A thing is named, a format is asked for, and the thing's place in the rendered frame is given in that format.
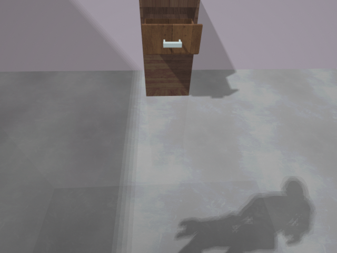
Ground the cabinet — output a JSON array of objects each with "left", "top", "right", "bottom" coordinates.
[{"left": 139, "top": 0, "right": 200, "bottom": 96}]

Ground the drawer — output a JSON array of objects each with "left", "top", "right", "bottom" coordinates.
[{"left": 142, "top": 18, "right": 203, "bottom": 55}]

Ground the handle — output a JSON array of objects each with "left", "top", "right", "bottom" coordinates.
[{"left": 163, "top": 40, "right": 182, "bottom": 47}]

